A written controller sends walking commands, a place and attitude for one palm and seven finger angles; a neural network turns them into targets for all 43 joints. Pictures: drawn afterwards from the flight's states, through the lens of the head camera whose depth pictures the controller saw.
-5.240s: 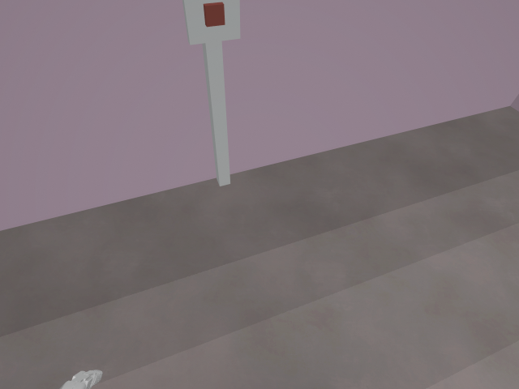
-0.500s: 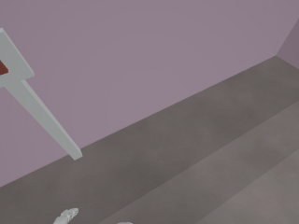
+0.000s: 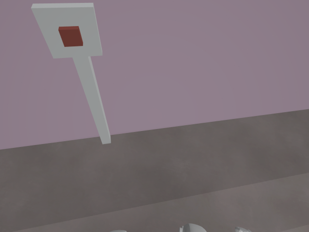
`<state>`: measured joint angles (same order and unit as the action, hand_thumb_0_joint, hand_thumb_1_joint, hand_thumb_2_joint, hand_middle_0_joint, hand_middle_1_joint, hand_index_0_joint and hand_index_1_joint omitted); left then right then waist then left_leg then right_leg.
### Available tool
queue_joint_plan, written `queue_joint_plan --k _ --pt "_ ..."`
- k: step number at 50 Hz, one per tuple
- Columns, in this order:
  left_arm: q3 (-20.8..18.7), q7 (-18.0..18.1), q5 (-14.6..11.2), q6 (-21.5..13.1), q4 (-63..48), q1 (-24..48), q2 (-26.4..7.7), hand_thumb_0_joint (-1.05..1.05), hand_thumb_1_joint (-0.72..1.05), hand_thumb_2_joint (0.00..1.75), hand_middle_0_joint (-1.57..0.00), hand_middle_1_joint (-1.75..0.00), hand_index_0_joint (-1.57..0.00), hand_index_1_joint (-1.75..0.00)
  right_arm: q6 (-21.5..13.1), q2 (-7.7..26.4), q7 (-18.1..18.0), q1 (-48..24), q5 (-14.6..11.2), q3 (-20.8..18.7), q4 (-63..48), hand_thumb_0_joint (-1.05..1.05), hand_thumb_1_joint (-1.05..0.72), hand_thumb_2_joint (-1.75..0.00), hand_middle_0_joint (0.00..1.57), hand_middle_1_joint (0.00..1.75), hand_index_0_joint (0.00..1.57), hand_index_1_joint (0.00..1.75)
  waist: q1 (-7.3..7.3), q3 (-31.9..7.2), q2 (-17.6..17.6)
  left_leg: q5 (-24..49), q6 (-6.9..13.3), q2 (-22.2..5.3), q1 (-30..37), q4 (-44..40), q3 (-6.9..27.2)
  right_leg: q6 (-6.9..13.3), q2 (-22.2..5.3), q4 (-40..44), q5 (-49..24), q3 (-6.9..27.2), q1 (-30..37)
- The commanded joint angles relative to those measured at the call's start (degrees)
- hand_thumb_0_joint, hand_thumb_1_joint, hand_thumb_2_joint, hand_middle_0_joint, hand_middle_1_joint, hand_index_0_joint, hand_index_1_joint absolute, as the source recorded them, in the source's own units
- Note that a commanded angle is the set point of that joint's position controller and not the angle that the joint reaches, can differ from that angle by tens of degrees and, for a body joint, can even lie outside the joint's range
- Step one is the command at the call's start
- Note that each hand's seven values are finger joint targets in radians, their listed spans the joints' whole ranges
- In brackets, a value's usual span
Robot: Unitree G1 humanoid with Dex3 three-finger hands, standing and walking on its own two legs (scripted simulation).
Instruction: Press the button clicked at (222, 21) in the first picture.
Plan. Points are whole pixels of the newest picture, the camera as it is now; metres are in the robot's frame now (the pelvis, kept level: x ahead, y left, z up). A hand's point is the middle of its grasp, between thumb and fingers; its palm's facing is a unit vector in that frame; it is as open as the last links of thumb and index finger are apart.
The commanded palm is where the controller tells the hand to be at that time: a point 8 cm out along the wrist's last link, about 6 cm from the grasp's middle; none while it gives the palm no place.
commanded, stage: turn to face it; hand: left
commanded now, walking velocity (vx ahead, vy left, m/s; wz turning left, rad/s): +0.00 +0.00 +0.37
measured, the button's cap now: (71, 36) +0.68 +0.34 +0.09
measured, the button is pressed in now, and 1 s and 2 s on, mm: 0 0 0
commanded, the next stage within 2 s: take the last steps up to it in 0.32 s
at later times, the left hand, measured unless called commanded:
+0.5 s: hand out of the picture +0.03 +0.14 -0.14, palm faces +0.22 -0.94 -0.26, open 7.4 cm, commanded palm none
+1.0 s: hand out of the picture +0.01 +0.20 -0.16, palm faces +0.28 -0.95 -0.14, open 7.4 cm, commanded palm none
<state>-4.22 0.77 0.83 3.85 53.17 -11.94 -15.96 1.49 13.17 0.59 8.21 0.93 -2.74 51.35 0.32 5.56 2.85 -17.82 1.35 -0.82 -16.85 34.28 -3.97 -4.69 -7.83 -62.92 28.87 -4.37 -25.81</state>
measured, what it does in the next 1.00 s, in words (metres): steps on the spot: right foot, then left foot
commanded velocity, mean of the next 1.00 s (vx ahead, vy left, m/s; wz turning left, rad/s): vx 0.17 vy -0.01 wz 0.12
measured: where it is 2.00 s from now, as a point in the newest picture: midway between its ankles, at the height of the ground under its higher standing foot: (146, 223)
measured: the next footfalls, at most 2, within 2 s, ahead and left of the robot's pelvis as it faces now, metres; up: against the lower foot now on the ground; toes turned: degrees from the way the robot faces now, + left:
right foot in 0.28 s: +0.06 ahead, -0.14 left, +0.00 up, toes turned +1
left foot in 0.76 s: +0.02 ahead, +0.11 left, +0.00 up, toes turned +20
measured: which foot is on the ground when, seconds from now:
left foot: down 0.00-0.28, up 0.30-0.74, down 0.76-1.00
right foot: up 0.00-0.26, down 0.28-0.76, up 0.78-1.00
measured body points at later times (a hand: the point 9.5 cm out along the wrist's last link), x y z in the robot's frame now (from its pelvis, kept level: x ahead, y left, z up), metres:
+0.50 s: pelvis +0.00 -0.05 +0.01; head +0.03 -0.08 +0.46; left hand +0.02 +0.19 -0.12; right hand +0.10 -0.29 -0.15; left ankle -0.06 +0.10 -0.65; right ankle +0.02 -0.14 -0.73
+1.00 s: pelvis +0.06 +0.03 +0.02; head +0.06 +0.05 +0.47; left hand +0.00 +0.25 -0.15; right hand +0.09 -0.20 -0.13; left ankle -0.02 +0.10 -0.73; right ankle +0.14 -0.11 -0.66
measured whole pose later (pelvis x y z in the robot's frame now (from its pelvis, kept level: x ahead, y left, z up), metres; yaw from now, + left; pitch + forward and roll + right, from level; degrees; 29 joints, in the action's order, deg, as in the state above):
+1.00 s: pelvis +0.06 +0.03 +0.02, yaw +13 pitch -1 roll -1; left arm -2.7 -1.2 1.6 0.4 63.0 -17.8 -10.8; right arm -2.6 8.5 -1.5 20.7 0.6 -1.3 63.2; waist 0.9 0.9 2.2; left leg -15.9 2.4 -0.3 -0.8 18.0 -7.5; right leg -2.0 -6.7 -57.8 13.9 -4.0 -30.3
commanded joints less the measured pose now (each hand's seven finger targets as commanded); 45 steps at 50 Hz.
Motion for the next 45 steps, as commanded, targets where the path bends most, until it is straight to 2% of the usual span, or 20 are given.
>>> queue_joint_plan --k 1,8,10,12,13,14,15,16,18,19,22,29,33,35,36,37,38,39,41,45 --pt "-0.7 -0.2 -0.2 -1.8 -5.6 0.5 -2.9 0.00 0.90 0.90 -0.20 -0.30 -0.20 -0.30 -1.2 11.1 -1.0 1.8 0.3 -2.6 -2.8 0.00 -0.90 -0.90 0.20 0.30 0.20 0.30 -1.34 -8.3 -12.0 32.2 7.6 -12.7 8.7 -13.2 12.5 -0.5 1.0 1.3 -4.1 2.2 -2.8" --pt "0.0 0.1 -0.3 -2.2 -6.1 0.5 -1.4 0.00 0.90 0.90 -0.20 -0.30 -0.20 -0.30 -0.4 11.0 -0.9 2.1 0.6 -3.0 -2.1 0.00 -0.90 -0.90 0.20 0.30 0.20 0.30 -1.60 -8.3 -12.4 27.6 8.4 -12.6 8.0 -12.7 16.6 0.2 4.3 17.1 -3.5 1.2 3.6" --pt "0.1 0.3 -0.5 -2.7 -5.5 -1.6 -1.3 0.00 0.90 0.90 -0.20 -0.30 -0.20 -0.30 -0.2 10.7 -0.8 1.5 0.6 -3.0 -2.2 0.00 -0.90 -0.90 0.20 0.30 0.20 0.30 -0.74 -8.2 -11.9 28.8 7.6 -11.6 5.9 -10.9 17.2 0.6 5.7 23.8 -6.9 0.4 8.3" --pt "-0.1 0.6 -0.4 -3.6 -4.1 -6.0 -2.4 0.00 0.90 0.90 -0.20 -0.30 -0.20 -0.30 -0.2 9.4 -0.7 1.0 0.0 -2.9 -2.2 0.00 -0.90 -0.90 0.20 0.30 0.20 0.30 1.38 -9.7 -8.9 23.1 4.3 -8.8 1.6 -5.4 15.6 1.0 4.7 38.1 -17.6 0.9 17.8" --pt "-0.7 1.0 0.3 -4.4 -3.8 -7.1 -6.2 0.00 0.90 0.90 -0.20 -0.30 -0.20 -0.30 -0.2 6.4 -0.3 2.0 -0.5 -2.6 -2.2 0.00 -0.90 -0.90 0.20 0.30 0.20 0.30 1.63 -10.3 1.0 11.0 0.2 -3.4 -5.5 2.8 10.6 3.4 -3.9 43.9 -23.2 9.5 24.4" --pt "-1.4 1.2 0.9 -4.8 -4.1 -6.9 -11.0 0.00 0.90 0.90 -0.20 -0.30 -0.20 -0.30 -0.2 3.0 -0.2 1.9 -0.6 -1.7 -4.1 0.00 -0.90 -0.90 0.20 0.30 0.20 0.30 1.71 -8.3 14.6 -13.9 -3.1 3.9 -14.0 14.5 4.7 10.1 -17.7 46.1 -32.8 22.5 24.3" --pt "-1.3 1.2 0.3 -4.8 -4.3 -6.8 -10.1 0.00 0.90 0.90 -0.20 -0.30 -0.20 -0.30 1.0 5.9 -0.6 1.5 0.0 -2.6 -3.1 0.00 -0.90 -0.90 0.20 0.30 0.20 0.30 2.40 -8.7 14.1 -16.2 -2.6 1.7 -11.1 22.9 9.7 12.9 -18.7 47.6 -30.0 22.7 16.9" --pt "-1.1 1.2 0.3 -4.5 -4.7 -3.8 -8.7 0.00 0.90 0.90 -0.20 -0.30 -0.20 -0.30 1.5 5.8 -0.4 0.8 0.0 -2.9 -2.3 0.00 -0.90 -0.90 0.20 0.30 0.20 0.30 1.09 -5.3 10.7 -13.0 -2.6 1.5 -11.8 29.6 9.4 13.5 -16.1 48.4 -24.7 20.7 13.2" --pt "-0.4 1.3 0.3 -4.4 -5.2 1.1 -5.4 0.00 0.90 0.90 -0.20 -0.30 -0.20 -0.30 1.6 5.4 0.2 3.0 0.1 -2.9 0.2 0.00 -0.90 -0.90 0.20 0.30 0.20 0.30 -1.43 -3.2 5.0 -5.9 -3.3 0.0 -12.6 34.2 8.0 11.5 -11.0 47.0 -23.6 11.5 12.2" --pt "-0.1 1.3 0.4 -4.6 -5.2 0.9 -4.4 0.00 0.90 0.90 -0.20 -0.30 -0.20 -0.30 1.6 4.7 0.3 3.4 0.2 -2.7 0.9 0.00 -0.90 -0.90 0.20 0.30 0.20 0.30 -1.30 -2.9 5.5 -4.1 -3.8 -0.2 -12.3 34.1 7.1 10.8 -9.7 46.4 -25.9 8.7 12.5" --pt "0.2 1.3 0.5 -5.2 -2.9 -4.0 -3.7 0.00 0.90 0.90 -0.20 -0.30 -0.20 -0.30 1.4 3.8 0.2 2.9 0.2 -2.1 1.8 0.00 -0.90 -0.90 0.20 0.30 0.20 0.30 0.46 -5.4 7.0 -3.7 -4.8 -0.5 -12.2 29.1 5.6 11.1 -9.3 45.9 -30.1 6.6 18.5" --pt "0.0 0.6 1.2 -6.4 3.4 -12.8 -4.3 0.00 0.90 0.90 -0.20 -0.30 -0.20 -0.30 -0.3 2.2 1.1 -2.7 0.5 -1.1 1.5 0.00 -0.90 -0.90 0.20 0.30 0.20 0.30 4.32 -3.4 6.6 -5.9 -3.5 -2.8 -12.5 13.4 1.3 12.7 -11.8 51.5 -10.7 10.6 23.6" --pt "-0.1 0.3 1.2 -6.2 5.8 -12.3 -4.5 0.00 0.90 0.90 -0.20 -0.30 -0.20 -0.30 -1.4 0.6 1.0 0.0 0.1 -0.4 2.8 0.00 -0.90 -0.90 0.20 0.30 0.20 0.30 3.04 -3.2 6.5 -6.4 -1.9 -1.9 -3.2 1.7 -1.7 12.6 -10.7 51.1 -7.1 8.7 18.6" --pt "0.1 0.1 0.5 -5.9 6.7 -9.7 -4.0 0.00 0.90 0.90 -0.20 -0.30 -0.20 -0.30 -2.4 0.4 0.4 6.7 0.2 0.0 5.6 0.00 -0.90 -0.90 0.20 0.30 0.20 0.30 -0.47 -4.4 4.7 1.1 -1.7 -0.8 8.8 -9.4 -4.6 9.8 -7.2 46.9 -3.7 3.9 12.3" --pt "0.5 -0.2 0.2 -5.6 6.8 -9.1 -2.2 0.00 0.90 0.90 -0.20 -0.30 -0.20 -0.30 -2.8 2.2 -0.1 10.2 0.1 -0.3 7.3 0.00 -0.90 -0.90 0.20 0.30 0.20 0.30 -2.06 -4.4 -0.9 0.6 -1.4 -2.0 16.9 -12.4 -2.7 7.6 -4.5 42.8 -1.0 1.3 5.4" --pt "1.2 -0.5 0.0 -5.4 6.1 -8.5 1.0 0.00 0.90 0.90 -0.20 -0.30 -0.20 -0.30 -3.1 6.1 -0.7 14.5 0.5 -1.3 8.7 0.00 -0.90 -0.90 0.20 0.30 0.20 0.30 -4.15 -3.4 -13.2 -8.1 1.8 -11.6 22.1 -17.2 10.4 5.0 0.3 31.9 0.9 -3.0 -4.4" --pt "1.9 -0.8 0.3 -5.3 3.9 -6.7 3.3 0.00 0.90 0.90 -0.20 -0.30 -0.20 -0.30 -2.8 11.0 -1.0 19.2 0.5 -2.3 9.1 0.00 -0.90 -0.90 0.20 0.30 0.20 0.30 -5.83 -1.8 -20.9 -17.0 6.8 -22.1 22.0 -24.8 24.2 3.6 4.5 18.3 3.7 -6.4 -11.6" --pt "1.8 -0.5 0.9 -5.1 2.6 -2.3 2.1 0.00 0.90 0.90 -0.20 -0.30 -0.20 -0.30 -2.9 10.4 -1.5 20.0 0.7 -2.2 9.8 0.00 -0.90 -0.90 0.20 0.30 0.20 0.30 -6.97 0.9 -18.7 -17.7 8.9 -23.8 19.1 -27.2 27.5 4.2 3.1 9.9 3.9 -1.8 -14.5" --pt "1.2 -1.3 0.8 -5.1 4.1 -1.3 1.7 0.00 0.90 0.90 -0.20 -0.30 -0.20 -0.30 -3.4 6.1 -1.9 14.9 0.4 -0.8 9.1 0.00 -0.90 -0.90 0.20 0.30 0.20 0.30 -3.97 6.2 -11.2 -11.7 8.7 -20.7 12.1 -27.5 20.6 4.7 0.5 2.5 -4.1 1.9 -14.5" --pt "1.2 -1.9 0.8 -4.6 7.0 -6.9 3.3 0.00 0.90 0.90 -0.20 -0.30 -0.20 -0.30 -5.1 3.3 -2.3 12.6 -0.1 -0.2 8.8 0.00 -0.90 -0.90 0.20 0.30 0.20 0.30 -0.32 2.3 -9.0 6.1 7.0 -14.8 10.8 -26.5 8.5 3.0 0.3 2.1 -13.8 1.1 -9.1"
